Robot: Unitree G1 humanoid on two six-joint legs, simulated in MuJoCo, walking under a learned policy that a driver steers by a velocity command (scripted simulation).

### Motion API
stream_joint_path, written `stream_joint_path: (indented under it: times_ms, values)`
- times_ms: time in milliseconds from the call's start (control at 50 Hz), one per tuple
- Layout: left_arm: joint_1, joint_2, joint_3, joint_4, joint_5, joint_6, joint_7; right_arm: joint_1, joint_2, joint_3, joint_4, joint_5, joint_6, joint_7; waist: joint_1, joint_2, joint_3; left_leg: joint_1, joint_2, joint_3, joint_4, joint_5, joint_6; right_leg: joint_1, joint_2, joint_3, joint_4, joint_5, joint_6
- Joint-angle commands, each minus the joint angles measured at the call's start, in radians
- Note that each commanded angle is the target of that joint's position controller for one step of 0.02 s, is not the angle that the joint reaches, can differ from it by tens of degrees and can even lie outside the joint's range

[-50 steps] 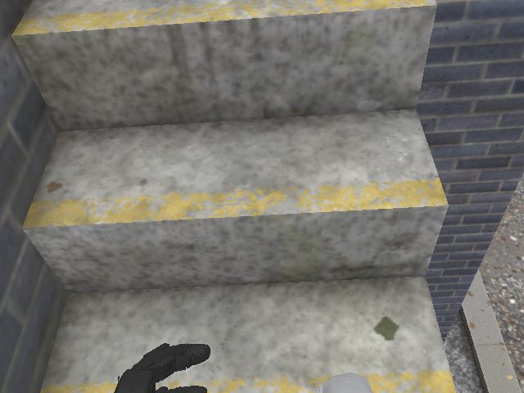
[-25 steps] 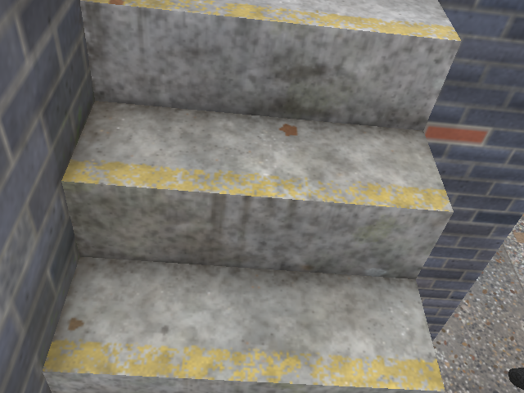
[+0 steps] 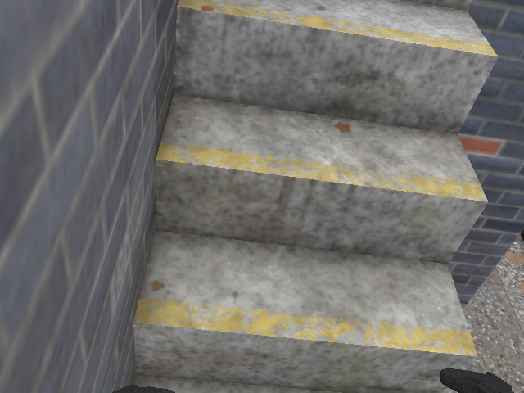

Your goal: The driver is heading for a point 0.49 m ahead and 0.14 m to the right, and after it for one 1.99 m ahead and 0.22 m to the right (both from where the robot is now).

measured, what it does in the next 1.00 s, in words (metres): goes down, backwards: right foot 0.19 m lower, then left foot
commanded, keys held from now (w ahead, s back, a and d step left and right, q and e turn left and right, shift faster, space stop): no key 0.28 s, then w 0.72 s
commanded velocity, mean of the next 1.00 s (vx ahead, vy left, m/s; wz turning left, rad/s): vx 0.25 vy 0.00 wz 0.00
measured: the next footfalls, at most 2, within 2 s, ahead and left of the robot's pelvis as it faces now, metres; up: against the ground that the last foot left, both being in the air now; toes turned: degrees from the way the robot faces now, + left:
right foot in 0.04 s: +0.09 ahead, -0.13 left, -0.19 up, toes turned -2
left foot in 0.08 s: +0.03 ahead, +0.11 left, -0.21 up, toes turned +0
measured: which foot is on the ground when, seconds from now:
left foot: up 0.00-0.06, down 0.08-0.26, up 0.28-0.70, down 0.72-0.94, up 0.96-1.00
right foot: up 0.00-0.02, down 0.04-0.08, up 0.10-0.38, down 0.40-0.62, up 0.64-0.92, down 0.94-1.00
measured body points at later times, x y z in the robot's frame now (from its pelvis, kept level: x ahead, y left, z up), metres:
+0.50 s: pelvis -0.45 -0.09 -0.44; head -0.48 -0.10 +0.01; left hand -0.35 +0.14 -0.55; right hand -0.21 -0.33 -0.49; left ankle -0.53 +0.02 -0.99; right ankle -0.45 -0.21 -1.16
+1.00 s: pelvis -0.86 -0.14 -0.88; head -0.86 -0.16 -0.43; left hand -0.96 +0.11 -1.00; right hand -0.58 -0.32 -0.94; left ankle -0.94 -0.03 -1.51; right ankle -0.92 -0.24 -1.59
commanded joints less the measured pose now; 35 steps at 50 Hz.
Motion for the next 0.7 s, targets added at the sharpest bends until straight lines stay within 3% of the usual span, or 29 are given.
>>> stream_joint_path:
  times_ms: [20, 40, 80, 100, 120, 140, 160, 180, 200, 240, 280, 300, 340, 360, 380, 400, 420, 440, 460, 480, 500, 520, 540, 580, 620, 640, 660, 680, 700]
  values:
    - [-0.498, 0.133, 0.07, -0.092, -0.039, -0.037, 0.048, 0.465, -0.15, -0.072, 0.061, -0.025, 0.048, 0.008, -0.3, 0.202, -0.036, 0.515, 0.034, 0.023, 0.055, 0.37, -0.001, -0.346, -0.087, -0.006, -0.351, 0.125, 0.04]
    - [-0.424, 0.208, 0.087, -0.056, -0.037, -0.038, 0.058, 0.391, -0.105, -0.057, 0.026, -0.023, 0.05, 0.025, -0.273, 0.24, 0.052, 0.412, 0.071, -0.008, -0.181, 0.438, 0.035, -0.259, -0.055, -0.048, -0.346, -0.069, 0.042]
    - [-0.392, 0.081, 0.073, -0.014, -0.035, -0.036, 0.054, 0.46, -0.05, -0.023, 0.055, -0.028, 0.036, 0.064, -0.32, 0.197, 0.113, 0.428, 0.239, -0.105, -0.783, 0.377, 0.238, -0.271, -0.008, 0.049, 0.333, -0.426, 0.052]
    - [-0.383, -0.028, 0.053, -0.023, -0.035, 0.005, 0.045, 0.431, -0.008, 0.018, 0.119, -0.033, 0.018, 0.07, -0.2, 0.324, 0.167, 0.181, 0.176, -0.186, -0.675, 0.702, 0.235, -0.359, 0.079, 0.16, 0.955, -0.664, 0.105]
    - [-0.057, -0.176, 0.052, -0.068, -0.057, 0.032, 0.054, 0.065, -0.15, 0.02, -0.047, -0.005, -0.033, 0.061, 0.095, 0.536, 0.004, -0.077, 0.376, -0.591, -0.904, 0.932, 0.281, -0.177, 0.079, 0.406, 1.27, -0.508, 0.141]
    - [0.299, -0.097, 0.098, -0.006, -0.071, 0.063, 0.071, -0.319, -0.317, -0.02, -0.192, -0.003, -0.045, 0.051, 0.332, 0.518, -0.148, -0.148, 0.604, -0.892, -1.109, 0.34, 0.332, -0.143, 0.044, 0.459, 1.412, -0.346, 0.174]
    - [0.241, 0.053, 0.124, -0.027, -0.045, 0.092, 0.095, -0.613, -0.366, -0.054, -0.274, 0.018, -0.072, 0.013, 0.342, 0.458, -0.074, -0.331, 0.757, -0.965, -1.147, -0.067, 0.297, -0.172, -0.1, 0.532, 1.458, -0.101, 0.197]
    - [0.221, 0.156, 0.142, -0.011, 0.003, 0.091, 0.089, -0.686, -0.249, -0.031, -0.25, 0.049, -0.082, 0.004, 0.363, 0.195, -0.161, -0.247, 0.622, -0.669, -0.853, -0.067, 0.213, -0.115, -0.106, 0.395, 1.28, 0.05, 0.199]
    - [0.251, 0.224, 0.173, 0.032, 0.001, 0.058, 0.065, -0.607, -0.202, -0.002, -0.195, 0.062, -0.084, 0.009, 0.359, 0.088, -0.278, -0.279, 0.523, -0.446, -0.684, -0.015, 0.162, 0.125, -0.054, 0.242, 1.157, 0.221, 0.17]
    - [0.359, 0.244, 0.179, 0.125, -0.094, 0.015, 0.008, -0.354, -0.165, -0.001, -0.099, -0.032, -0.09, 0.017, 0.315, -0.072, -0.248, -0.091, 0.336, -0.07, -0.52, -0.028, -0.027, 0.224, -0.075, 0.031, 0.473, -0.116, 0.067]
    - [0.162, 0.03, 0.111, 0.117, -0.098, -0.015, -0.038, -0.065, -0.149, -0.049, -0.003, -0.038, -0.018, 0.012, 0.127, -0.041, -0.119, 0.176, 0.261, 0.053, -0.312, -0.077, -0.053, 0.043, -0.087, -0.053, -0.16, -0.28, -0.042]
    - [0.154, 0.008, 0.08, 0.116, -0.082, -0.04, -0.058, 0.001, -0.125, -0.07, 0.019, -0.036, 0.028, -0.003, 0.059, 0.029, -0.086, 0.119, 0.137, 0.215, -0.134, -0.048, -0.098, 0.165, -0.095, -0.088, -0.286, 0.008, -0.101]
    - [-0.026, -0.041, 0.05, 0.067, -0.033, -0.05, -0.061, 0.09, -0.041, -0.101, 0.064, 0.035, 0.052, -0.044, -0.02, -0.016, -0.064, 0.265, 0.022, 0.21, 0.318, 0.037, -0.068, 0.078, -0.232, 0.003, -0.67, 0.499, -0.171]
    - [-0.248, -0.011, 0.032, -0.019, -0.009, -0.057, -0.057, 0.252, 0.004, -0.099, 0.09, 0.052, 0.07, -0.036, -0.163, 0.037, -0.083, 0.42, -0.089, 0.231, 0.521, 0.125, -0.059, -0.041, -0.202, -0.013, -0.864, 0.515, -0.116]
    - [-0.233, 0.029, 0.04, 0.001, 0.007, -0.078, -0.034, 0.22, 0.037, -0.094, 0.055, 0.044, 0.079, -0.038, -0.166, 0.126, -0.038, 0.393, -0.107, 0.15, 0.588, 0.143, 0.011, -0.068, -0.185, -0.023, -0.967, 0.558, -0.07]
    - [-0.238, 0.044, -0.001, -0.027, 0.021, -0.089, -0.003, 0.046, 0.077, -0.078, -0.036, 0.066, 0.104, -0.042, -0.171, 0.224, 0.103, 0.272, -0.085, 0.012, 0.553, 0.089, -0.003, -0.06, -0.267, 0.15, -1.055, 0.507, -0.031]
    - [-0.201, 0.118, 0.02, -0.025, 0.033, -0.105, 0.012, 0.033, 0.075, -0.072, -0.06, 0.047, 0.109, -0.015, -0.172, 0.092, 0.12, 0.119, -0.141, 0.035, 0.758, 0.106, -0.01, 0.044, -0.252, 0.115, -0.956, 0.493, 0.01]
    - [-0.13, 0.3, 0.079, -0.036, 0.097, -0.177, 0.023, 0.057, -0.026, -0.091, -0.087, 0.006, 0.104, 0.02, -0.221, -0.05, 0.048, -0.072, -0.008, 0.04, 0.677, 0.202, -0.046, 0.265, -0.347, 0.127, -0.503, 0.825, -0.052]
    - [-0.123, 0.291, 0.105, -0.043, 0.044, -0.211, 0.04, 0.075, -0.161, -0.107, -0.056, -0.063, 0.077, 0.044, -0.179, -0.049, -0.089, -0.115, 0.107, -0.066, 0.358, 0.269, -0.047, 0.54, -0.411, 0.216, -0.467, 0.675, -0.128]
    - [-0.32, 0.303, 0.161, -0.138, -0.015, -0.215, 0.081, 0.078, -0.246, -0.122, -0.071, -0.097, 0.106, 0.054, -0.174, -0.326, -0.07, 0.06, 0.465, -0.277, -0.261, 0.46, 0.079, 0.361, -0.671, 0.595, -0.415, 0.483, -0.192]
    - [-0.346, 0.166, 0.121, -0.166, -0.01, -0.206, 0.096, 0.099, -0.285, -0.156, 0.041, -0.092, 0.125, 0.057, -0.13, -0.239, -0.096, 0.231, 0.393, -0.186, -0.31, 0.536, 0.114, 0.185, -0.62, 0.634, -0.378, 0.194, -0.219]
    - [-0.132, 0.091, 0.09, -0.133, -0.03, -0.201, 0.07, 0.025, -0.278, -0.165, 0.081, -0.074, 0.136, 0.077, -0.048, 0.085, -0.143, 0.448, 0.262, 0.012, -0.453, 0.778, 0.117, 0.066, -0.411, 0.459, -0.254, -0.355, -0.19]
    - [0.036, 0.045, 0.083, -0.122, -0.029, -0.186, 0.046, -0.153, -0.252, -0.135, 0.073, -0.045, 0.144, 0.106, 0.097, 0.112, -0.03, 0.461, 0.212, 0.145, -0.628, 0.795, 0.135, -0.076, -0.291, 0.351, -0.181, -0.592, -0.122]
    - [0.079, 0.032, 0.086, -0.105, -0.037, -0.131, 0.079, -0.085, -0.058, -0.051, 0.07, -0.064, 0.112, 0.161, 0.089, 0.039, 0.1, 0.416, 0.227, 0.256, -1.074, 0.811, 0.216, -0.077, -0.099, 0.158, 0.024, -0.641, 0.001]
    - [0.054, 0.01, 0.106, -0.137, -0.004, -0.054, 0.108, 0.053, -0.034, -0.024, 0.117, -0.04, 0.054, 0.163, 0.047, 0.037, -0.026, 0.541, 0.313, 0.218, -1.354, 1.14, 0.267, -0.076, 0.024, 0.026, 0.405, -0.483, 0.015]
    - [0.105, -0.044, 0.113, -0.133, -0.004, -0.018, 0.112, -0.022, -0.062, -0.014, 0.124, -0.044, 0.037, 0.152, 0.11, 0.273, -0.065, 0.493, 0.36, 0.237, -1.542, 1.308, 0.298, -0.067, 0.133, -0.024, 0.828, -0.546, 0.026]
    - [0.208, 0.004, 0.132, -0.107, -0.013, 0.007, 0.108, -0.074, -0.105, -0.009, 0.117, -0.062, 0.031, 0.147, 0.196, 0.322, -0.104, 0.587, 0.315, 0.343, -1.543, 1.522, 0.261, -0.164, 0.211, 0.041, 0.959, -0.694, 0.042]
    - [0.21, 0.016, 0.147, -0.126, -0.02, 0.019, 0.098, -0.152, -0.13, 0.005, 0.072, -0.045, 0.023, 0.126, 0.211, 0.303, -0.108, 0.555, 0.382, 0.256, -1.618, 1.476, 0.28, -0.175, 0.251, 0.11, 1.194, -0.694, 0.057]
    - [0.182, 0.004, 0.154, -0.143, -0.035, 0.045, 0.094, -0.284, -0.12, 0.034, 0.004, -0.095, 0.017, 0.12, 0.257, 0.22, -0.056, 0.451, 0.354, 0.292, -1.491, 1.501, 0.258, -0.269, 0.344, 0.105, 1.464, -0.625, 0.099]
Velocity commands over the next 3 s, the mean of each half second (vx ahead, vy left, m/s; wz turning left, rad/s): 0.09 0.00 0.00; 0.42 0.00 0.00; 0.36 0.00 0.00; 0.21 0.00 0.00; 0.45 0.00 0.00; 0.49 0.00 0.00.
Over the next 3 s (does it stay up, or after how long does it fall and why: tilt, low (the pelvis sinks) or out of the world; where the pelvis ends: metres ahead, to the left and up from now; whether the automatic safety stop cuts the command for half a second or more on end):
stays up -0.79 -0.10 -0.83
